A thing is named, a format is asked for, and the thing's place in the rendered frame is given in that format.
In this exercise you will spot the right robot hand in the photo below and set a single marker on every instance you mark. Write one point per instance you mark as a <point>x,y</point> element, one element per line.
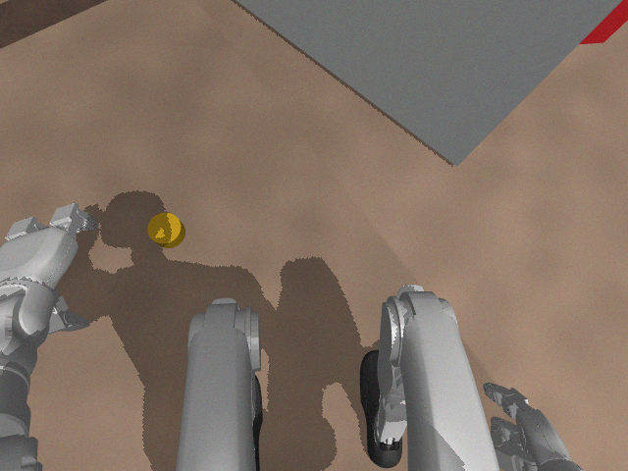
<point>532,442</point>

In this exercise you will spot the left robot arm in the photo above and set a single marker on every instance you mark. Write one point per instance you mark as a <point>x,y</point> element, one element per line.
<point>25,311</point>

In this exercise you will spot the right robot foot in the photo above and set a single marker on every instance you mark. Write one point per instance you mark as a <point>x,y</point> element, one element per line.
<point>383,455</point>

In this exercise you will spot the left robot hand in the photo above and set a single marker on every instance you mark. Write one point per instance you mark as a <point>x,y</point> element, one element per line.
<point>40,254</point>

